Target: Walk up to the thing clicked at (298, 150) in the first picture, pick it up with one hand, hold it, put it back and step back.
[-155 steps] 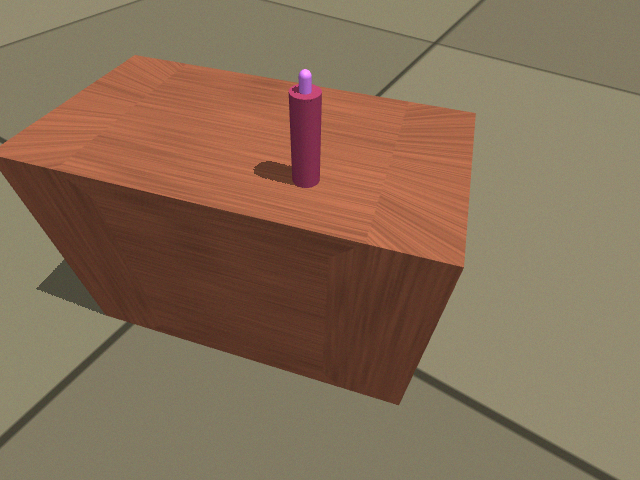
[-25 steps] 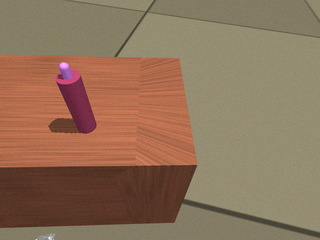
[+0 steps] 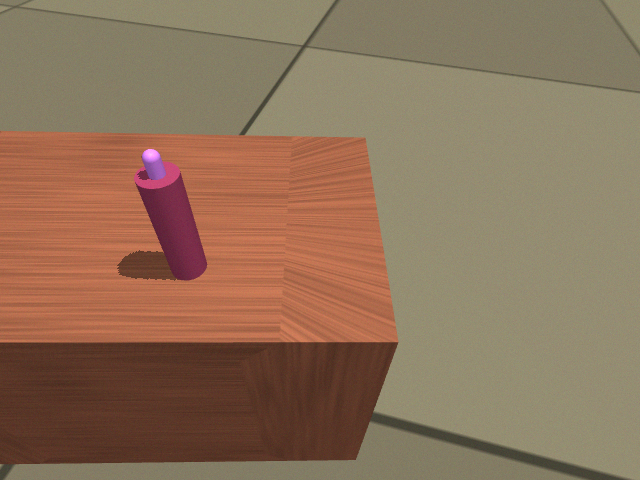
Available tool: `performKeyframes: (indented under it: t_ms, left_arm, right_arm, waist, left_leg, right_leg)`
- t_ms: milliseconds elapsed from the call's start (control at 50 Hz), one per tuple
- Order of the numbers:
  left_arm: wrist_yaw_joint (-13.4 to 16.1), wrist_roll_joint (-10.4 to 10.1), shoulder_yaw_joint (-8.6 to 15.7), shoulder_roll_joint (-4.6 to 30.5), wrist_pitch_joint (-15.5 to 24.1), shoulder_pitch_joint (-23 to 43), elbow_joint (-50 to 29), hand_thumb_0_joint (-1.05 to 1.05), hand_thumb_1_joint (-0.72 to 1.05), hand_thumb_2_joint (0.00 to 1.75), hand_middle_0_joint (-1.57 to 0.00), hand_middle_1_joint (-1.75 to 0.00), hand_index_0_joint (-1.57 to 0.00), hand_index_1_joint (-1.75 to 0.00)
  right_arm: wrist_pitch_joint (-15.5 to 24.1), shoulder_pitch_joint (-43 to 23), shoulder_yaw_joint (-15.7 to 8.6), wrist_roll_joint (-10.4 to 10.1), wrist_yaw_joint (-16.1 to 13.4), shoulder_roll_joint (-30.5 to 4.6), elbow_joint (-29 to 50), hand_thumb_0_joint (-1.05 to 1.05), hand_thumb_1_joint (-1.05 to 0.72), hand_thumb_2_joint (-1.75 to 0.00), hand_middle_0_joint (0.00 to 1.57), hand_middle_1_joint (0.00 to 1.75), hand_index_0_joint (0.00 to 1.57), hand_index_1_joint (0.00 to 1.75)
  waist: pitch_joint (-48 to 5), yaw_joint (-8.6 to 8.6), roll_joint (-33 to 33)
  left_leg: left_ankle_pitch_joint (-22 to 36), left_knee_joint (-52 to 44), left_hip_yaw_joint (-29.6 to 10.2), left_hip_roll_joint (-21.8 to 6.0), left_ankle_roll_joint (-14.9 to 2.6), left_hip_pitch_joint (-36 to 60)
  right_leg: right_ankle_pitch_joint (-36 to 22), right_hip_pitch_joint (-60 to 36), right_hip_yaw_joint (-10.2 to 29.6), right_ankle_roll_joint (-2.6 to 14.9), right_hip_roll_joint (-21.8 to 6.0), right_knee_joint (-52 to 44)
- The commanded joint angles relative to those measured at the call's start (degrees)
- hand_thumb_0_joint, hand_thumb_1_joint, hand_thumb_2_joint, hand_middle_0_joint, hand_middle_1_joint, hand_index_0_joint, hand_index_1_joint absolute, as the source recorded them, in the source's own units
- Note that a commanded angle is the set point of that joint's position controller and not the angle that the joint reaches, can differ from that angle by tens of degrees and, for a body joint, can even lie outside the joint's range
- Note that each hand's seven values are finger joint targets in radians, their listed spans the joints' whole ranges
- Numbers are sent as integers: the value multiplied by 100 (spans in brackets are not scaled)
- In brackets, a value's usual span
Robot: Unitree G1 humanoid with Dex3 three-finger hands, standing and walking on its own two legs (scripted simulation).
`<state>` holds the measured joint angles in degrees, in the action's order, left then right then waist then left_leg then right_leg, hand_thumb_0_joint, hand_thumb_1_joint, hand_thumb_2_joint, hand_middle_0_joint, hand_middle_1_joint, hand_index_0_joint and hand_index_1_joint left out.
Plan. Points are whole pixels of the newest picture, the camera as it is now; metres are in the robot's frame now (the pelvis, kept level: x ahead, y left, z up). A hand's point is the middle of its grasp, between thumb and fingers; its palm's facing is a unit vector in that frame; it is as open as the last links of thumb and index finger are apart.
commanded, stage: walk up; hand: left
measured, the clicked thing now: (172, 217) +0.49 +0.24 +0.04
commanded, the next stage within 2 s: stand in 1.08 s
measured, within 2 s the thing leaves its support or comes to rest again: neither
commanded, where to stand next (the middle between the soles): +0.04 +0.01 m, yaw +2 degrees
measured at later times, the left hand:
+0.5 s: hand out of the picture +0.08 +0.26 -0.15, palm faces +0.01 -0.95 -0.32, open 7.4 cm
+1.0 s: hand out of the picture +0.10 +0.25 -0.15, palm faces +0.01 -0.95 -0.32, open 7.4 cm
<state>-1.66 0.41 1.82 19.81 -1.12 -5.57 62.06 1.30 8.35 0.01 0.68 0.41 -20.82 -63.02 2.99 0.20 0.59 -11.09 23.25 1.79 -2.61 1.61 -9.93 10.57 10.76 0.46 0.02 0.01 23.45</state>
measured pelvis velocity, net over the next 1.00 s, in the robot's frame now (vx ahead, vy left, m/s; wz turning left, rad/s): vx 0.01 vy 0.00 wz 0.01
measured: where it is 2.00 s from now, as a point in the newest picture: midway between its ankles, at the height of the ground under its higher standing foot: outside the picture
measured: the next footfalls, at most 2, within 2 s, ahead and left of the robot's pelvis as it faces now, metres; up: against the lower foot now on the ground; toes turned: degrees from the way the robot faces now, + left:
none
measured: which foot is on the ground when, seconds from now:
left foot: down 0.00-1.00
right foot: down 0.00-1.00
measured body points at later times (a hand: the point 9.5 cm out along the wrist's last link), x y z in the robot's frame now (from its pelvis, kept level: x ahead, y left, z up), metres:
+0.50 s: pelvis +0.01 +0.01 +0.00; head +0.02 +0.01 +0.45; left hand +0.08 +0.31 -0.13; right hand +0.11 -0.29 -0.12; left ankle +0.02 +0.14 -0.74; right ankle +0.03 -0.12 -0.74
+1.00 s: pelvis +0.01 +0.00 +0.00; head +0.02 +0.01 +0.45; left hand +0.10 +0.30 -0.13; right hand +0.10 -0.30 -0.12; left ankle +0.02 +0.14 -0.74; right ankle +0.03 -0.12 -0.74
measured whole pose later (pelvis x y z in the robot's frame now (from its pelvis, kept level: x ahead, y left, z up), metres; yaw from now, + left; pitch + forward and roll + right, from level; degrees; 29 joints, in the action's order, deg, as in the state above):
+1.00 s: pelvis +0.01 +0.00 +0.00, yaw +0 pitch -2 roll +0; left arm -1.0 0.7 1.9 19.6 -1.0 -4.9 64.4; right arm 0.7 5.3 -0.7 0.6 0.2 -20.2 -64.9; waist 3.0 -0.2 0.5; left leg -10.0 19.2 1.5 -2.2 1.5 -7.2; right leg 9.6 7.8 0.1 -0.3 -0.4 19.3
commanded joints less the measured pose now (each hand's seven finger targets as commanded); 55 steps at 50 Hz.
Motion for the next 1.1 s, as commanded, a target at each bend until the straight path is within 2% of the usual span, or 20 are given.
performKeyframes:
  t_ms: [0, 100, 180, 260, 420, 600, 800, 1040, 1060, 1080]
  left_arm:
    - [63, -37, 242, 1154, 151, 387, -342, 0, 90, 90, -20, -30, -20, -30]
    - [64, -40, 205, 1127, 124, 356, -219, 0, 90, 90, -20, -30, -20, -30]
    - [74, -34, 188, 1099, 107, 295, -131, 0, 90, 90, -20, -30, -20, -30]
    - [79, -13, 189, 1137, 121, 338, -73, 0, 90, 90, -20, -30, -20, -30]
    - [106, 1, 191, 1159, 161, 300, -38, 0, 90, 90, -20, -30, -20, -30]
    - [122, 12, 205, 1172, 162, 301, -45, 0, 90, 90, -20, -30, -20, -30]
    - [132, 22, 238, 1183, 148, 291, -74, 0, 90, 90, -20, -30, -20, -30]
    - [116, 29, 261, 1181, 138, 341, -121, 0, 90, 90, -20, -30, -20, -30]
    - [132, 15, 167, 1171, 207, 246, -105, 0, 90, 90, -20, -30, -20, -30]
    - [142, 25, 165, 1188, 234, 267, -96, 0, 90, 90, -20, -30, -20, -30]
  right_arm:
    - [197, -314, -225, -2, -128, -1238, 336, 0, -90, -90, 20, 30, 20, 30]
    - [207, -411, -244, 4, -145, -1255, 284, 0, -90, -90, 20, 30, 20, 30]
    - [193, -542, -280, 10, -154, -1261, 278, 0, -90, -90, 20, 30, 20, 30]
    - [181, -544, -296, -2, -143, -1239, 246, 0, -90, -90, 20, 30, 20, 30]
    - [153, -628, -295, -25, -126, -1190, 239, 0, -90, -90, 20, 30, 20, 30]
    - [113, -647, -295, -17, -122, -1164, 207, 0, -90, -90, 20, 30, 20, 30]
    - [101, -586, -294, -15, -127, -1161, 182, 0, -90, -90, 20, 30, 20, 30]
    - [113, -512, -283, -11, -126, -1187, 175, 0, -90, -90, 20, 30, 20, 30]
    - [80, -530, -237, 9, -104, -1106, 137, 0, -90, -90, 20, 30, 20, 30]
    - [68, -553, -240, 15, -95, -1103, 155, 0, -90, -90, 20, 30, 20, 30]
  waist:
    - [-482, 32, -96]
    - [-531, 34, -242]
    - [-450, 38, -316]
    - [-434, -11, -181]
    - [-629, -30, -31]
    - [-551, -35, 5]
    - [-554, -34, -35]
    - [-499, -33, -80]
    - [-542, 12, -200]
    - [-493, -18, -159]
  left_leg:
    - [316, -553, -578, -552, -300, 11]
    - [461, -717, -643, -625, -308, -13]
    - [465, -775, -665, -659, -320, 25]
    - [400, -792, -625, -609, -296, 92]
    - [781, -633, -488, -576, -298, 455]
    - [742, -652, -478, -529, -276, 396]
    - [739, -687, -484, -536, -269, 371]
    - [477, -761, -537, -517, -277, 195]
    - [418, -786, -537, -531, -235, 307]
    - [403, -784, -547, -528, -236, 325]
  right_leg:
    - [-265, -219, 638, 226, -621, -498]
    - [-573, -422, 537, 174, -602, -432]
    - [-478, -374, 477, 151, -590, -500]
    - [-515, -369, 493, 141, -625, -574]
    - [-792, -332, 498, 117, -691, -659]
    - [-832, -366, 494, 114, -693, -699]
    - [-770, -434, 465, 130, -674, -679]
    - [-631, -532, 483, 141, -668, -687]
    - [-430, -511, 536, 132, -750, -778]
    - [-408, -440, 544, 126, -742, -820]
